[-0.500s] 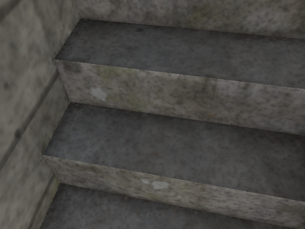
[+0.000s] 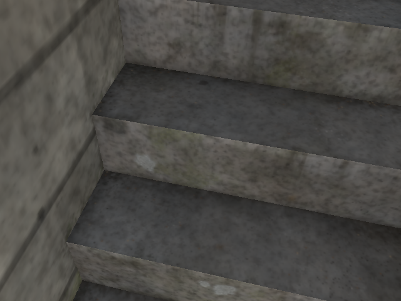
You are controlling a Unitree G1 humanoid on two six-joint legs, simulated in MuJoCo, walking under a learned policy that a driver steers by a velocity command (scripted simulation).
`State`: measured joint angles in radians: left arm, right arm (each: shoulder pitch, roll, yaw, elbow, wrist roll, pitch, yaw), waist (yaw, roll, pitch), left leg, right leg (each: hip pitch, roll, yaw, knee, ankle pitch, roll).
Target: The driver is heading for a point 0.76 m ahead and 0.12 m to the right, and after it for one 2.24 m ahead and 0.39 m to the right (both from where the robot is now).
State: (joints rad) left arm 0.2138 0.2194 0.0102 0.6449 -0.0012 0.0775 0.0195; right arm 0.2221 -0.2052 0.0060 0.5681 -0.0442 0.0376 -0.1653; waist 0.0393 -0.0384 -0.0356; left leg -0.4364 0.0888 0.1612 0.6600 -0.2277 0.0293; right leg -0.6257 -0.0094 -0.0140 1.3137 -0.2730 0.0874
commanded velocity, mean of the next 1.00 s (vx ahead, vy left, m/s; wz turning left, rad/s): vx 0.32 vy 0.02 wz -0.23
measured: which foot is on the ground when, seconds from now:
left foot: down 0.00-0.08, up 0.10-0.68, down 0.70-1.00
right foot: up 0.00-0.06, down 0.08-0.76, up 0.78-1.00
